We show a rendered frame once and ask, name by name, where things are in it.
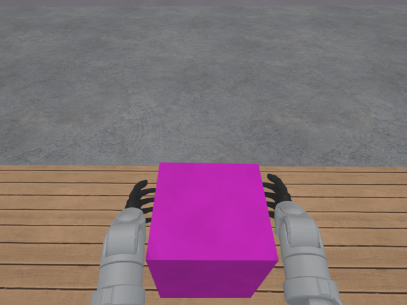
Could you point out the left robot forearm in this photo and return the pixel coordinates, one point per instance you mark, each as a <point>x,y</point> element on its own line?
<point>122,261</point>

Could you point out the left robot hand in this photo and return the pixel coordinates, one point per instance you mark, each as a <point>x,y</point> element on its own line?
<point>136,195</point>

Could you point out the right robot hand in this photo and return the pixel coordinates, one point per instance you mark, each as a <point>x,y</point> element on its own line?
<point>280,192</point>

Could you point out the carton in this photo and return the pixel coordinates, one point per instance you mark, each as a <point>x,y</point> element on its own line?
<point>210,233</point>

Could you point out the right robot forearm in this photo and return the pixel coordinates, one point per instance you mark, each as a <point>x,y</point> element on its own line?
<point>308,281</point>

